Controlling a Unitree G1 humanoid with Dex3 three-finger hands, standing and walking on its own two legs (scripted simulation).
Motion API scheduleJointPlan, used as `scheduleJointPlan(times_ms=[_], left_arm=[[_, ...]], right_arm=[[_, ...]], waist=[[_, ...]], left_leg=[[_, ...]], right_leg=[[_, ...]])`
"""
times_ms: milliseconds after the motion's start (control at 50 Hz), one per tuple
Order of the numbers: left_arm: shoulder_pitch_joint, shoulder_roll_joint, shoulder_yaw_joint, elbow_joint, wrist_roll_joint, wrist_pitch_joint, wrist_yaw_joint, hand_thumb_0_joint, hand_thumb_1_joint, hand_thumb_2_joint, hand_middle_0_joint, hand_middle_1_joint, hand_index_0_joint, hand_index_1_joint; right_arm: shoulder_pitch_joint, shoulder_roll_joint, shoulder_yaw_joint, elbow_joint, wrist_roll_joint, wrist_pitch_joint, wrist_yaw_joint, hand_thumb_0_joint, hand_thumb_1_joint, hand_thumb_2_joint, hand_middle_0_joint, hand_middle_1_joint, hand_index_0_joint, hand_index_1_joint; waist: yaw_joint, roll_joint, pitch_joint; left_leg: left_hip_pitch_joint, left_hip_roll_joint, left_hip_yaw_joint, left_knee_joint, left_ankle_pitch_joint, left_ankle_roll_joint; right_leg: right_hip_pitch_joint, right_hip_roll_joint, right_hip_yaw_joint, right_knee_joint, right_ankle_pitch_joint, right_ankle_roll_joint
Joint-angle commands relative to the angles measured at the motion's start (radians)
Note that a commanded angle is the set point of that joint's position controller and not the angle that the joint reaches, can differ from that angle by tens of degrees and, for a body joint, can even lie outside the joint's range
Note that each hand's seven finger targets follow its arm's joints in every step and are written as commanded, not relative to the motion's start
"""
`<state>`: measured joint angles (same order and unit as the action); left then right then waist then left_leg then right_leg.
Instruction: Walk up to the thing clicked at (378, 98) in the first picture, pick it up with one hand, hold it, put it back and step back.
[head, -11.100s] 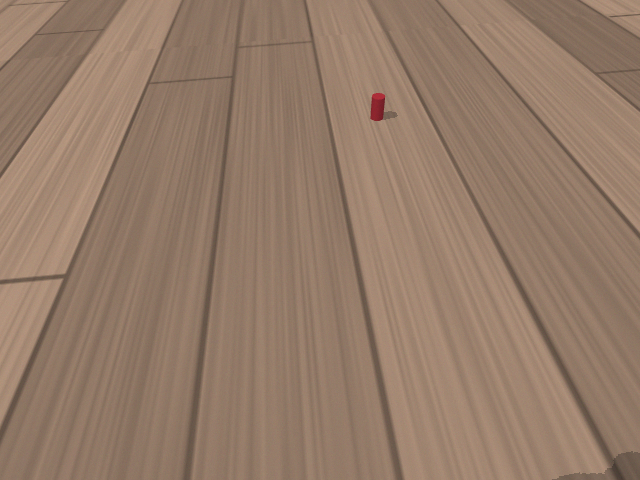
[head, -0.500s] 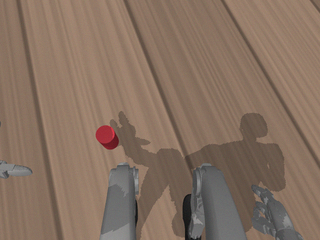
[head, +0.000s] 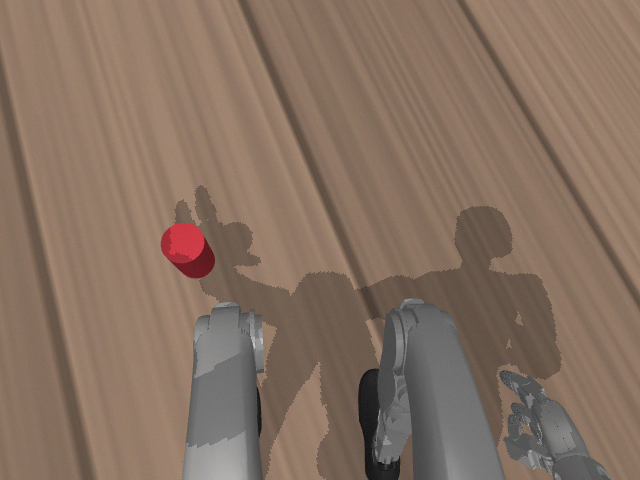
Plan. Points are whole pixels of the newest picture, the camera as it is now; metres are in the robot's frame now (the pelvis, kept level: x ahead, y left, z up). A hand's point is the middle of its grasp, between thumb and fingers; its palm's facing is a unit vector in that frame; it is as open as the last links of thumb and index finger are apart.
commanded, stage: go down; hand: left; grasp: from the side
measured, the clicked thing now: (190, 252) +0.45 +0.25 -0.35
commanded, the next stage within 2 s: approach in 0.78 s
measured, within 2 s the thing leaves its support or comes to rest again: neither
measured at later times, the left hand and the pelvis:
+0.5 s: hand out of the picture +0.36 +0.42 -0.04, palm faces +0.19 -0.97 -0.15, open 17.2 cm; pelvis +0.00 +0.01 -0.03, yaw -1 degrees
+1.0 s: hand out of the picture +0.36 +0.44 -0.05, palm faces +0.22 -0.97 -0.11, open 17.5 cm; pelvis -0.01 +0.01 -0.05, yaw -2 degrees
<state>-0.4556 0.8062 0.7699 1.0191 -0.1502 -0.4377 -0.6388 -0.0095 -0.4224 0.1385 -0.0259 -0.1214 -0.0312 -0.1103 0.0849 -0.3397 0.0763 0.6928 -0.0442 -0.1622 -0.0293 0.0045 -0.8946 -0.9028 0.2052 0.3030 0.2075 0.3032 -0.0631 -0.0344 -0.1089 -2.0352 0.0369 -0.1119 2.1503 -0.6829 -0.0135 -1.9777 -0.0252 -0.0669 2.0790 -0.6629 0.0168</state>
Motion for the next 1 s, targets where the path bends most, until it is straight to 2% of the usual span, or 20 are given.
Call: scheduleJointPlan(times_ms=[0,80,140,220,260,300,320,360,440,460,500,520,640,680,700,840,860,880,900,980], left_arm=[[-0.170,0.448,0.094,-0.160,-0.039,-0.050,-0.008,0.000,-0.450,0.128,-0.024,-0.108,-0.025,-0.104],[-0.182,0.463,0.102,-0.155,-0.049,-0.048,-0.018,0.000,-0.471,0.137,-0.021,-0.113,-0.020,-0.111],[-0.182,0.475,0.105,-0.151,-0.053,-0.044,-0.029,0.000,-0.487,0.133,-0.022,-0.114,-0.023,-0.111],[-0.176,0.470,0.105,-0.154,-0.059,-0.037,-0.040,0.000,-0.520,0.129,-0.028,-0.121,-0.028,-0.119],[-0.204,0.474,0.101,-0.177,-0.058,-0.036,-0.040,0.000,-0.513,0.127,-0.029,-0.118,-0.028,-0.117],[-0.193,0.476,0.102,-0.174,-0.053,-0.033,-0.041,0.000,-0.508,0.126,-0.030,-0.121,-0.030,-0.118],[-0.186,0.454,0.096,-0.168,-0.051,-0.031,-0.042,0.000,-0.504,0.131,-0.024,-0.116,-0.025,-0.114],[-0.215,0.475,0.103,-0.194,-0.051,-0.036,-0.042,0.000,-0.493,0.129,-0.024,-0.121,-0.027,-0.116],[-0.196,0.462,0.110,-0.169,-0.062,-0.037,-0.045,0.000,-0.496,0.126,-0.027,-0.112,-0.027,-0.109],[-0.219,0.468,0.107,-0.176,-0.065,-0.039,-0.048,0.000,-0.517,0.116,-0.030,-0.114,-0.031,-0.110],[-0.205,0.479,0.121,-0.158,-0.064,-0.040,-0.050,0.000,-0.524,0.120,-0.031,-0.112,-0.030,-0.111],[-0.216,0.482,0.118,-0.144,-0.064,-0.042,-0.054,0.000,-0.527,0.127,-0.029,-0.116,-0.028,-0.115],[-0.218,0.520,0.136,-0.109,-0.070,-0.050,-0.065,0.000,-0.564,0.127,-0.034,-0.119,-0.029,-0.123],[-0.243,0.540,0.139,-0.116,-0.067,-0.053,-0.068,0.000,-0.541,0.139,-0.026,-0.121,-0.023,-0.123],[-0.232,0.548,0.138,-0.108,-0.067,-0.053,-0.068,0.000,-0.540,0.129,-0.032,-0.114,-0.027,-0.117],[-0.241,0.563,0.147,-0.125,-0.086,-0.055,-0.087,0.000,-0.552,0.123,-0.033,-0.114,-0.029,-0.117],[-0.231,0.552,0.142,-0.114,-0.088,-0.055,-0.089,0.000,-0.575,0.171,-0.061,-0.153,-0.031,-0.183],[-0.235,0.569,0.154,-0.109,-0.089,-0.055,-0.090,0.000,-0.611,0.091,-0.069,-0.104,-0.045,-0.125],[-0.207,0.551,0.155,-0.086,-0.094,-0.059,-0.093,0.000,-0.611,0.075,-0.065,-0.117,-0.046,-0.133],[-0.215,0.463,0.130,-0.018,-0.133,-0.092,-0.110,0.000,-0.611,0.061,-0.075,-0.120,-0.057,-0.135]], right_arm=[[0.114,-0.231,-0.077,-0.053,0.004,-0.034,-0.017,0.000,-0.904,-0.904,0.200,0.299,0.200,0.299],[0.110,-0.230,-0.073,-0.059,0.004,-0.035,-0.014,0.000,-0.906,-0.904,0.200,0.299,0.200,0.299],[0.111,-0.237,-0.074,-0.056,0.005,-0.039,-0.015,0.000,-0.908,-0.904,0.200,0.299,0.200,0.299],[0.126,-0.240,-0.070,-0.048,0.005,-0.042,-0.015,0.000,-0.916,-0.907,0.199,0.299,0.200,0.299],[0.127,-0.242,-0.072,-0.046,0.005,-0.043,-0.016,0.000,-0.914,-0.907,0.199,0.299,0.200,0.299],[0.128,-0.250,-0.073,-0.044,0.006,-0.044,-0.015,0.000,-0.912,-0.906,0.199,0.299,0.200,0.299],[0.129,-0.256,-0.073,-0.040,0.006,-0.042,-0.016,0.000,-0.911,-0.906,0.199,0.300,0.200,0.300],[0.125,-0.263,-0.076,-0.042,0.010,-0.041,-0.015,0.000,-0.909,-0.906,0.199,0.300,0.200,0.300],[0.120,-0.256,-0.067,-0.049,0.009,-0.036,-0.011,0.000,-0.909,-0.906,0.199,0.299,0.199,0.299],[0.116,-0.259,-0.067,-0.053,0.010,-0.036,-0.011,0.000,-0.915,-0.907,0.199,0.299,0.199,0.299],[0.122,-0.261,-0.060,-0.049,0.006,-0.032,-0.011,0.000,-0.914,-0.907,0.199,0.300,0.199,0.300],[0.119,-0.259,-0.057,-0.050,0.005,-0.032,-0.010,0.000,-0.913,-0.907,0.199,0.299,0.199,0.299],[0.114,-0.258,-0.045,-0.056,-0.006,-0.033,-0.007,0.000,-0.917,-0.909,0.199,0.300,0.199,0.300],[0.115,-0.261,-0.041,-0.054,-0.006,-0.031,-0.007,0.000,-0.912,-0.908,0.199,0.300,0.199,0.300],[0.100,-0.262,-0.043,-0.061,-0.005,-0.032,-0.006,0.000,-0.913,-0.907,0.199,0.300,0.199,0.300],[0.105,-0.273,-0.035,-0.057,-0.005,-0.034,-0.008,0.000,-0.917,-0.909,0.199,0.300,0.199,0.300],[0.102,-0.273,-0.034,-0.057,-0.005,-0.035,-0.009,0.000,-0.930,-0.911,0.200,0.300,0.199,0.300],[0.103,-0.270,-0.029,-0.058,-0.003,-0.035,-0.008,0.000,-0.906,-0.903,0.198,0.300,0.199,0.300],[0.103,-0.274,-0.027,-0.054,-0.004,-0.034,-0.007,0.000,-0.911,-0.905,0.198,0.300,0.199,0.300],[0.092,-0.281,-0.015,-0.060,-0.009,-0.041,-0.003,0.000,-0.911,-0.905,0.198,0.300,0.199,0.300]], waist=[[0.044,0.237,-0.588],[0.044,0.203,-0.582],[0.049,0.228,-0.582],[0.044,0.236,-0.620],[0.042,0.241,-0.610],[0.046,0.288,-0.588],[0.044,0.321,-0.576],[0.042,0.337,-0.578],[0.034,0.309,-0.559],[0.036,0.302,-0.549],[0.036,0.303,-0.560],[0.027,0.291,-0.550],[0.028,0.229,-0.557],[0.017,0.248,-0.540],[0.032,0.239,-0.527],[0.026,0.272,-0.553],[0.025,0.271,-0.551],[0.021,0.255,-0.534],[0.022,0.264,-0.528],[-0.020,0.222,-0.459]], left_leg=[[0.414,-0.006,0.052,-0.275,0.105,0.034],[0.358,-0.007,0.062,-0.250,0.063,0.042],[0.364,-0.004,0.056,-0.248,0.048,0.040],[0.390,-0.008,0.055,-0.219,0.136,0.035],[0.385,-0.007,0.052,-0.217,0.127,0.035],[0.417,-0.002,0.032,-0.238,0.110,0.028],[0.455,0.002,0.010,-0.251,0.128,0.020],[0.471,0.005,-0.015,-0.265,0.109,0.016],[0.437,-0.001,-0.002,-0.239,0.116,0.020],[0.424,-0.001,-0.003,-0.240,0.091,0.023],[0.434,-0.004,0.002,-0.221,0.131,0.022],[0.412,-0.003,0.003,-0.216,0.112,0.025],[0.320,-0.013,0.052,-0.159,0.101,0.041],[0.318,-0.010,0.044,-0.165,0.076,0.040],[0.300,-0.009,0.044,-0.175,0.036,0.041],[0.325,-0.007,0.043,-0.149,0.080,0.037],[0.326,-0.006,0.039,-0.152,0.083,0.036],[0.306,-0.006,0.036,-0.148,0.074,0.038],[0.317,-0.006,0.030,-0.145,0.094,0.035],[0.291,-0.002,0.005,-0.116,0.096,0.031]], right_leg=[[0.272,0.030,-0.017,-0.186,0.092,-0.053],[0.274,0.035,-0.017,-0.187,0.056,-0.049],[0.251,0.037,-0.023,-0.170,0.049,-0.051],[0.255,0.034,-0.025,-0.149,0.114,-0.053],[0.240,0.035,-0.026,-0.145,0.108,-0.054],[0.191,0.032,-0.036,-0.121,0.102,-0.057],[0.152,0.030,-0.047,-0.094,0.120,-0.059],[0.114,0.026,-0.054,-0.072,0.109,-0.059],[0.118,0.024,-0.048,-0.079,0.109,-0.057],[0.109,0.025,-0.047,-0.079,0.093,-0.057],[0.123,0.024,-0.048,-0.072,0.119,-0.056],[0.121,0.025,-0.048,-0.071,0.104,-0.056],[0.197,0.034,-0.036,-0.100,0.085,-0.049],[0.180,0.035,-0.046,-0.089,0.065,-0.049],[0.169,0.038,-0.044,-0.094,0.031,-0.050],[0.167,0.041,-0.048,-0.076,0.070,-0.051],[0.163,0.040,-0.050,-0.072,0.073,-0.052],[0.157,0.042,-0.053,-0.068,0.064,-0.051],[0.154,0.041,-0.058,-0.058,0.081,-0.052],[0.104,0.045,-0.076,-0.031,0.085,-0.051]])
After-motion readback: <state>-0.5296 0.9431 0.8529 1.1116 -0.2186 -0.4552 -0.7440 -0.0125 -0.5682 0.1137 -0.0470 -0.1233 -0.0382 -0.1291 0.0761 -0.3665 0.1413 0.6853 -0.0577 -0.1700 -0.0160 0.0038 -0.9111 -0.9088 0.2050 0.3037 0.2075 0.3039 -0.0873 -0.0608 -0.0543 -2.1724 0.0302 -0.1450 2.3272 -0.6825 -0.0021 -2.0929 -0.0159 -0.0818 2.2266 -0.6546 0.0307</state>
